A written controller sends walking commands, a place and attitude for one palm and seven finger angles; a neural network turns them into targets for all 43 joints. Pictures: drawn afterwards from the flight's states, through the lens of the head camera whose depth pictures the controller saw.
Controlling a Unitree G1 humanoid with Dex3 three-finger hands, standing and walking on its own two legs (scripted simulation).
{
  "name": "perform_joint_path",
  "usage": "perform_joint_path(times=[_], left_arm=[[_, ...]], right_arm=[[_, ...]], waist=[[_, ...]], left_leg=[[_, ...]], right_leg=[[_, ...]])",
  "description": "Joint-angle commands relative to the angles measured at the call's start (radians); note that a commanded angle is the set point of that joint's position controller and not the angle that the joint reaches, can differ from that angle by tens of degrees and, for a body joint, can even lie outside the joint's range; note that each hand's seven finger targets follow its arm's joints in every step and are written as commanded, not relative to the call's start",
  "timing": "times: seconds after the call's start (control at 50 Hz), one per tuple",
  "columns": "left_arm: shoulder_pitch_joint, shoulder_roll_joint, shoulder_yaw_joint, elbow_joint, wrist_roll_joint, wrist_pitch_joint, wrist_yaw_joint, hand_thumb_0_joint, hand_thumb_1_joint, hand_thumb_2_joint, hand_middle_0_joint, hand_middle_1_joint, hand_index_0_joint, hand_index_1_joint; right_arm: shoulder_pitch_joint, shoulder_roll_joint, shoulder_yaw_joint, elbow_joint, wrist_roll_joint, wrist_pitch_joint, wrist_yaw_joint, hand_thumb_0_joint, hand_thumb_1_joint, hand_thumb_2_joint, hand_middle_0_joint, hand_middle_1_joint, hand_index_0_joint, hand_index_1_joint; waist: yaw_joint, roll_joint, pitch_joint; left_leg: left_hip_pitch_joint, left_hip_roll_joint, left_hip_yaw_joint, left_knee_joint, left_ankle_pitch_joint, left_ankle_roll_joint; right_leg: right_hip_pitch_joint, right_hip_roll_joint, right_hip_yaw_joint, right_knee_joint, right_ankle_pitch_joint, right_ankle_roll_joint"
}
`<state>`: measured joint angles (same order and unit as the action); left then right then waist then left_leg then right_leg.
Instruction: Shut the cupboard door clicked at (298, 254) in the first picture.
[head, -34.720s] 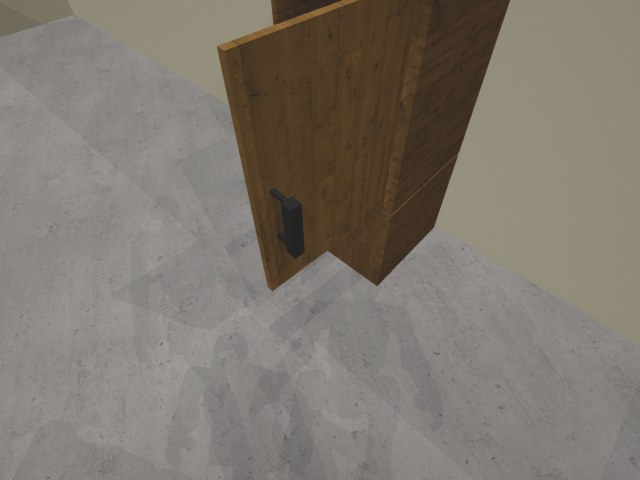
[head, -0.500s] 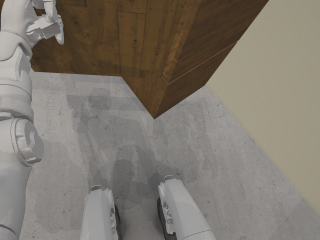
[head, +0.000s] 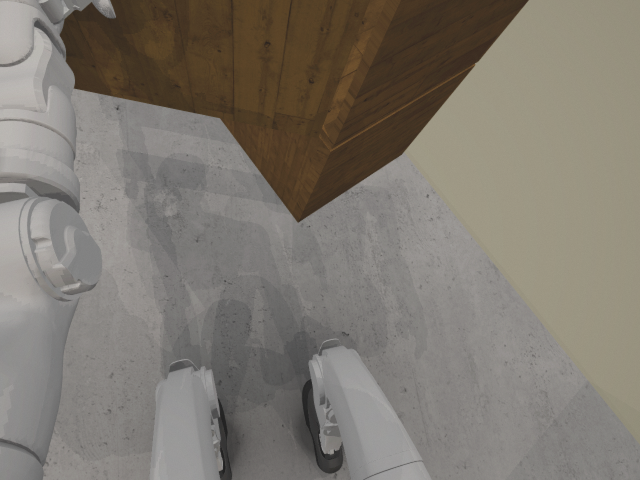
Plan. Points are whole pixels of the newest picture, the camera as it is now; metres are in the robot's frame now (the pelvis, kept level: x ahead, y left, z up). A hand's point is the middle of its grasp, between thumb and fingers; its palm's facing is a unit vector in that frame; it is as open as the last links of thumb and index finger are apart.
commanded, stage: pull the fist back off the door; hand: left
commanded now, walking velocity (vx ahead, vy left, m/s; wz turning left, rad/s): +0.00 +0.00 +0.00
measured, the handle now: out of the picture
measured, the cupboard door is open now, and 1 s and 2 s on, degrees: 47 47 47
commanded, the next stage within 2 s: draw the hand back to the body in 0.74 s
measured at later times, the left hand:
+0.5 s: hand (109, 32) +0.55 +0.14 +0.09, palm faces +0.13 -0.99 -0.02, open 3.1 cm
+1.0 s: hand (115, 61) +0.51 +0.13 +0.11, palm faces +0.13 -0.99 -0.03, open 3.1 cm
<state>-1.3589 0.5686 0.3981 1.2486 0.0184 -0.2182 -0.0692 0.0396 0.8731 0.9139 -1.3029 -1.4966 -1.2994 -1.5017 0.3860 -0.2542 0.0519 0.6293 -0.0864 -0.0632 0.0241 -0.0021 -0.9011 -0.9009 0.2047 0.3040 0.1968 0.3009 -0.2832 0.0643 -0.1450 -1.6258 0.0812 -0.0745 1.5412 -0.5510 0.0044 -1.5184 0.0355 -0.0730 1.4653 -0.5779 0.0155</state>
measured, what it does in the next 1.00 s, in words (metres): rises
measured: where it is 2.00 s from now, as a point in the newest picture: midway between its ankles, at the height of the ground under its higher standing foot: (271, 450)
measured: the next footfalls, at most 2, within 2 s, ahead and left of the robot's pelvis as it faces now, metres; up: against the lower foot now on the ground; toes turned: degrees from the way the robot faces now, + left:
none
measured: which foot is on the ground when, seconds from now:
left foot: down 0.00-1.00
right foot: down 0.00-1.00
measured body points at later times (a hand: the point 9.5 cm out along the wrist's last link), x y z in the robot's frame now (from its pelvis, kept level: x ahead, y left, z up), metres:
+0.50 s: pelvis +0.03 +0.00 +0.05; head +0.19 +0.02 +0.47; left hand +0.54 +0.19 +0.10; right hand +0.03 -0.26 -0.06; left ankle +0.06 +0.12 -0.55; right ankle +0.05 -0.13 -0.55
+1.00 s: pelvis +0.02 -0.01 +0.06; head +0.16 +0.00 +0.49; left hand +0.49 +0.18 +0.11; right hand +0.09 -0.26 -0.07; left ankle +0.05 +0.12 -0.55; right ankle +0.05 -0.13 -0.55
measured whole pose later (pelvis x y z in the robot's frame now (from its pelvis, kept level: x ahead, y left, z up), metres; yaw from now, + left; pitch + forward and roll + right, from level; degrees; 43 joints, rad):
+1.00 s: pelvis +0.02 -0.01 +0.06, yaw +4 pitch +26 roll -2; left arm -0.80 0.23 0.27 1.02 -0.02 -0.53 0.07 0.02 0.90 0.90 -1.30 -1.50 -1.30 -1.50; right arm 0.29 -0.22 -0.01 0.62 -0.05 0.08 0.05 0.00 -0.90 -0.90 0.20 0.30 0.20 0.30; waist -0.15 0.05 -0.16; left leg -1.24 0.05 -0.01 1.31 -0.52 -0.01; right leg -1.18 0.00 -0.02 1.30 -0.57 0.01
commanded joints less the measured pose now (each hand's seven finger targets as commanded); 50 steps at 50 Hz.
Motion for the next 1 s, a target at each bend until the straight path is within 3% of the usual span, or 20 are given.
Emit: perform_joint_path(times=[0.0,0.04,0.1,0.16,0.2,0.24,0.34,0.42,0.48,0.56,0.6,0.64,0.68,0.7,0.78,0.84,0.88,0.9,0.96,0.98], left_arm=[[-0.462,0.081,-0.060,-0.329,0.134,-0.135,0.224,0.000,0.900,0.900,-1.300,-1.500,-1.300,-1.500],[-0.445,0.086,-0.064,-0.337,0.126,-0.149,0.197,0.000,0.900,0.900,-1.300,-1.500,-1.300,-1.500],[-0.452,0.060,-0.063,-0.361,0.060,-0.155,0.139,0.000,0.900,0.900,-1.300,-1.500,-1.300,-1.500],[-0.341,0.136,0.033,-0.351,0.024,-0.182,0.136,0.000,0.900,0.900,-1.300,-1.500,-1.300,-1.500],[-0.244,0.044,-0.011,-0.310,0.027,-0.207,0.147,0.000,0.900,0.900,-1.300,-1.500,-1.300,-1.500],[-0.152,0.026,-0.004,-0.244,0.029,-0.226,0.157,0.000,0.900,0.900,-1.300,-1.500,-1.300,-1.500],[-0.025,-0.026,-0.015,-0.226,0.010,-0.284,0.140,0.000,0.900,0.900,-1.300,-1.500,-1.300,-1.500],[0.012,-0.123,-0.082,-0.307,-0.011,-0.333,0.122,0.000,0.900,0.900,-1.300,-1.500,-1.300,-1.500],[0.016,-0.165,-0.112,-0.350,-0.021,-0.361,0.127,0.000,0.900,0.900,-1.300,-1.500,-1.300,-1.500],[0.011,-0.175,-0.128,-0.448,-0.025,-0.402,0.143,0.000,0.900,0.900,-1.300,-1.500,-1.300,-1.500],[0.029,-0.233,-0.177,-0.467,-0.021,-0.412,0.149,0.000,0.900,0.900,-1.300,-1.500,-1.300,-1.500],[0.094,-0.216,-0.153,-0.434,-0.021,-0.408,0.160,0.000,0.900,0.900,-1.300,-1.500,-1.300,-1.500],[0.061,-0.219,-0.166,-0.413,-0.012,-0.409,0.167,0.000,0.900,0.900,-1.300,-1.500,-1.300,-1.500],[0.037,-0.227,-0.171,-0.399,-0.010,-0.409,0.172,0.000,0.900,0.900,-1.300,-1.500,-1.300,-1.500],[0.025,-0.200,-0.153,-0.336,-0.006,-0.415,0.181,0.000,0.900,0.900,-1.300,-1.500,-1.300,-1.500],[0.039,-0.223,-0.169,-0.282,-0.005,-0.408,0.174,0.000,0.900,0.900,-1.300,-1.500,-1.300,-1.500],[0.124,-0.157,-0.106,-0.355,-0.020,-0.409,0.165,0.000,0.900,0.900,-1.300,-1.500,-1.300,-1.500],[0.169,-0.154,-0.100,-0.402,-0.034,-0.401,0.157,0.000,0.900,0.900,-1.300,-1.500,-1.300,-1.500],[0.329,-0.125,-0.079,-0.511,-0.064,-0.350,0.128,0.000,0.900,0.900,-1.300,-1.500,-1.300,-1.500],[0.363,-0.147,-0.102,-0.582,-0.076,-0.333,0.117,0.000,0.900,0.900,-1.300,-1.500,-1.300,-1.500]], right_arm=[[0.269,-0.180,-0.083,-0.004,-0.029,0.022,0.058,0.000,-0.900,-0.900,0.200,0.300,0.200,0.300],[0.265,-0.186,-0.092,0.000,-0.017,0.039,0.063,0.000,-0.900,-0.900,0.200,0.300,0.200,0.300],[0.255,-0.183,-0.093,0.002,-0.002,0.046,0.051,0.000,-0.900,-0.900,0.200,0.300,0.200,0.300],[0.252,-0.176,-0.084,0.002,-0.001,0.041,0.043,0.000,-0.900,-0.900,0.200,0.300,0.200,0.300],[0.242,-0.157,-0.085,-0.001,-0.002,0.040,0.050,0.000,-0.900,-0.900,0.200,0.300,0.200,0.300],[0.241,-0.153,-0.087,0.000,-0.005,0.046,0.054,0.000,-0.900,-0.900,0.200,0.300,0.200,0.300],[0.215,-0.151,-0.100,-0.020,0.000,0.065,0.059,0.000,-0.900,-0.900,0.200,0.300,0.200,0.300],[0.183,-0.145,-0.116,-0.029,0.008,0.078,0.060,0.000,-0.900,-0.900,0.200,0.300,0.200,0.300],[0.165,-0.146,-0.127,-0.026,0.013,0.086,0.053,0.000,-0.900,-0.900,0.200,0.300,0.200,0.300],[0.139,-0.146,-0.135,-0.024,0.014,0.092,0.041,0.000,-0.900,-0.900,0.200,0.300,0.200,0.300],[0.114,-0.138,-0.137,-0.022,0.017,0.095,0.041,0.000,-0.900,-0.900,0.200,0.300,0.200,0.300],[0.105,-0.142,-0.138,-0.022,0.018,0.102,0.036,0.000,-0.900,-0.900,0.200,0.300,0.200,0.300],[0.091,-0.140,-0.133,-0.020,0.019,0.107,0.028,0.000,-0.900,-0.900,0.200,0.300,0.200,0.300],[0.086,-0.138,-0.132,-0.015,0.017,0.108,0.027,0.000,-0.900,-0.900,0.200,0.300,0.200,0.300],[0.065,-0.141,-0.123,-0.017,0.015,0.107,0.019,0.000,-0.900,-0.900,0.200,0.300,0.200,0.300],[0.057,-0.139,-0.120,-0.019,0.014,0.108,0.022,0.000,-0.900,-0.900,0.200,0.300,0.200,0.300],[0.051,-0.144,-0.122,-0.053,0.021,0.113,0.022,0.000,-0.900,-0.900,0.200,0.300,0.200,0.300],[0.045,-0.140,-0.120,-0.072,0.028,0.117,0.021,0.000,-0.900,-0.900,0.200,0.300,0.200,0.300],[0.049,-0.133,-0.118,-0.111,0.050,0.127,0.013,0.000,-0.900,-0.900,0.200,0.300,0.200,0.300],[0.039,-0.127,-0.117,-0.125,0.062,0.129,0.010,0.000,-0.900,-0.900,0.200,0.300,0.200,0.300]], waist=[[-0.029,0.324,-0.731],[-0.031,0.298,-0.747],[-0.029,0.260,-0.759],[0.019,0.224,-0.735],[0.017,0.181,-0.666],[0.016,0.090,-0.578],[0.038,0.013,-0.512],[0.057,0.062,-0.538],[0.058,0.070,-0.555],[0.072,0.084,-0.612],[0.078,0.117,-0.611],[0.089,0.060,-0.592],[0.072,0.044,-0.563],[0.062,0.045,-0.541],[0.064,0.029,-0.521],[0.063,0.019,-0.499],[0.128,0.055,-0.596],[0.145,0.055,-0.628],[0.180,-0.012,-0.641],[0.185,-0.015,-0.625]], left_leg=[[0.805,-0.010,-0.064,-0.179,0.399,0.009],[0.821,-0.016,-0.057,-0.201,0.389,0.007],[0.829,-0.026,-0.049,-0.231,0.387,0.012],[0.796,-0.030,-0.027,-0.253,0.403,0.015],[0.765,-0.033,-0.012,-0.262,0.407,0.017],[0.692,-0.035,0.006,-0.270,0.372,0.023],[0.619,-0.051,0.043,-0.283,0.341,0.027],[0.714,-0.059,0.044,-0.297,0.378,0.018],[0.776,-0.060,0.037,-0.302,0.394,0.014],[0.850,-0.059,0.029,-0.307,0.432,0.009],[0.885,-0.060,0.027,-0.311,0.441,0.004],[0.858,-0.063,0.031,-0.320,0.419,0.005],[0.834,-0.063,0.029,-0.320,0.398,0.007],[0.823,-0.064,0.029,-0.321,0.371,0.008],[0.792,-0.067,0.027,-0.324,0.328,0.009],[0.768,-0.067,0.026,-0.323,0.300,0.009],[0.838,-0.068,0.036,-0.353,0.347,0.003],[0.864,-0.069,0.043,-0.369,0.377,0.003],[0.865,-0.072,0.061,-0.420,0.398,0.009],[0.879,-0.071,0.069,-0.445,0.393,0.009]], right_leg=[[0.159,0.022,-0.015,-0.191,0.248,-0.044],[0.226,0.023,-0.009,-0.220,0.269,-0.046],[0.302,0.025,-0.002,-0.255,0.299,-0.042],[0.388,0.025,0.010,-0.273,0.330,-0.040],[0.402,0.024,0.009,-0.286,0.350,-0.036],[0.439,0.025,0.013,-0.303,0.352,-0.031],[0.518,0.020,0.034,-0.315,0.393,-0.030],[0.499,0.011,0.032,-0.313,0.417,-0.034],[0.476,0.007,0.027,-0.311,0.414,-0.033],[0.486,0.003,0.027,-0.301,0.433,-0.035],[0.468,0.001,0.023,-0.304,0.424,-0.037],[0.500,0.001,0.025,-0.314,0.421,-0.035],[0.485,-0.003,0.026,-0.311,0.412,-0.031],[0.473,-0.003,0.026,-0.318,0.389,-0.029],[0.464,-0.004,0.029,-0.318,0.350,-0.032],[0.444,-0.002,0.027,-0.319,0.318,-0.033],[0.524,-0.003,0.032,-0.324,0.355,-0.038],[0.572,-0.002,0.034,-0.333,0.390,-0.038],[0.731,0.003,0.048,-0.379,0.470,-0.032],[0.756,0.001,0.048,-0.403,0.478,-0.028]])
